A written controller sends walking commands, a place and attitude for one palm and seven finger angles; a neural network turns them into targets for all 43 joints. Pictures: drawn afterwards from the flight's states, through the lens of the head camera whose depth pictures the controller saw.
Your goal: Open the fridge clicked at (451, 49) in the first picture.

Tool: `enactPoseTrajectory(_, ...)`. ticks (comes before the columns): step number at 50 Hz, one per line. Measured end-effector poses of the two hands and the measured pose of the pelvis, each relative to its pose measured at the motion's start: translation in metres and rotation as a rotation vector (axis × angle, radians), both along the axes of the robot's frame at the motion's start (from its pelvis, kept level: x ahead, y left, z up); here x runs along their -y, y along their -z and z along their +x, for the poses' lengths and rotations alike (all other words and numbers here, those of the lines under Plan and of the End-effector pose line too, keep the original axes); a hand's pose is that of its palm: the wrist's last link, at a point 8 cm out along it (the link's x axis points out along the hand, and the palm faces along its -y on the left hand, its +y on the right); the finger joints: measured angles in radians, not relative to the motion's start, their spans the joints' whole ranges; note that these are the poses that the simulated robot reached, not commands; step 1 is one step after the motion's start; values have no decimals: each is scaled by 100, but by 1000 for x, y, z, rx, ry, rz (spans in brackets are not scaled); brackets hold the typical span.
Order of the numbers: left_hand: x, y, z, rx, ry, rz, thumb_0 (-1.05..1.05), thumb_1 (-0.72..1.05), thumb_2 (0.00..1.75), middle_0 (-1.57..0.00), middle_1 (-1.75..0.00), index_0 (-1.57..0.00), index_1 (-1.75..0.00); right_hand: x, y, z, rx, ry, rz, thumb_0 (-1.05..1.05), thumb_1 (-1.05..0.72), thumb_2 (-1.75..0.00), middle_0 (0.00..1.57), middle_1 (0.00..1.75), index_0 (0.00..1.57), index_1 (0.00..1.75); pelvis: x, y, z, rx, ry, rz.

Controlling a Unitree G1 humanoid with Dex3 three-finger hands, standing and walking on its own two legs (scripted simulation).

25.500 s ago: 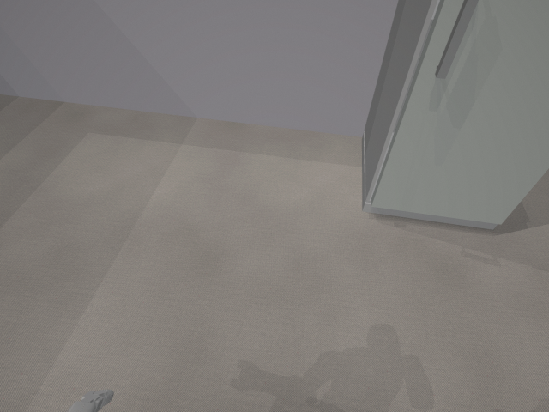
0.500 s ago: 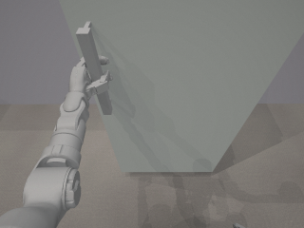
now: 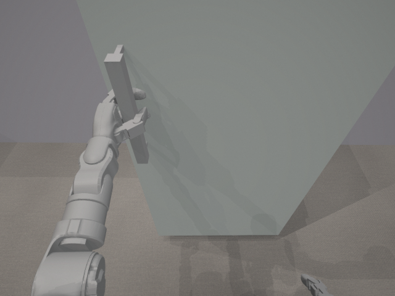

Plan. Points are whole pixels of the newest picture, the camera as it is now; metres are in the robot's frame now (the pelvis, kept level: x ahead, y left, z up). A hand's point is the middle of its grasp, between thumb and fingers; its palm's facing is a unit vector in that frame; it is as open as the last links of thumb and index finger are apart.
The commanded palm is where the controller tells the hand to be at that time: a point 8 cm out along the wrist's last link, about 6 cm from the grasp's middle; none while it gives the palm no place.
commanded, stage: pull the door a little, standing still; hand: left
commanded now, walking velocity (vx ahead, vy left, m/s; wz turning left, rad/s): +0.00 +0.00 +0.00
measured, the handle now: (133, 112) +0.46 +0.15 +0.13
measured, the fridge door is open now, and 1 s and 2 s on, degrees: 1 24 46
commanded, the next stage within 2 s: walk backward, drawing the door open in 0.24 s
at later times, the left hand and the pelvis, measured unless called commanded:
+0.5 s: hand (138, 164) +0.32 +0.12 +0.14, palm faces +0.00 -0.99 -0.12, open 6.6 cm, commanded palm +0.29 +0.17 +0.15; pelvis -0.01 +0.00 +0.00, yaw +1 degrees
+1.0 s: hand (158, 227) +0.21 +0.07 +0.13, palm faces +0.09 -0.98 -0.16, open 7.0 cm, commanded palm +0.17 +0.12 +0.15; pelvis -0.09 -0.05 +0.00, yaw +4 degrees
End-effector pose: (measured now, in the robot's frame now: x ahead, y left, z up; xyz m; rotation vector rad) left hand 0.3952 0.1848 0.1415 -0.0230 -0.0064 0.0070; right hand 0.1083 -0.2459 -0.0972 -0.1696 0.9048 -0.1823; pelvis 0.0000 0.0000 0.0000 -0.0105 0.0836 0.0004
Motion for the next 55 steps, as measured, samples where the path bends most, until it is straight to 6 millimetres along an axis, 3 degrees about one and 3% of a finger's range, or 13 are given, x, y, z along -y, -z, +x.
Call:
enactPoseTrajectory(10,2,0,-16,-2,-9,7,2,69,74,-35,-140,-38,-139,-11,-4,21,50,-25,35,1,-91,-90,21,30,20,29,-2,-2,6,6,8,3)
enactPoseTrajectory(19,8,0,-69,29,28,43,1,64,70,-37,-140,-35,-139,-19,-13,45,119,-54,52,1,-91,-90,21,30,20,29,-1,-2,11,49,8,1)
enactPoseTrajectory(27,17,2,-108,90,4,148,-5,60,69,-44,-140,-29,-140,-25,-19,60,138,-78,-4,1,-91,-90,20,30,20,29,-6,-3,-12,61,-12,-1)
enactPoseTrajectory(33,26,2,-134,97,-3,165,-6,61,68,-42,-138,-25,-140,-32,-21,44,151,-73,23,1,-91,-90,20,30,20,29,-3,-3,-32,76,-5,20)
enactPoseTrajectory(40,40,3,-167,100,-32,173,-7,62,67,-40,-137,-23,-140,-28,-11,5,101,-82,53,1,-90,-90,21,30,20,29,13,-3,-56,83,-26,23)
enactPoseTrajectory(48,59,3,-206,105,-69,182,-7,62,67,-38,-135,-21,-139,0,3,-38,40,-73,56,1,-90,-90,21,30,20,30,39,-1,-82,77,-55,31)
enactPoseTrajectory(55,79,3,-237,106,-115,195,-7,62,67,-37,-134,-20,-138,35,13,-54,43,-59,55,1,-91,-90,21,30,20,29,69,4,-99,86,-79,41)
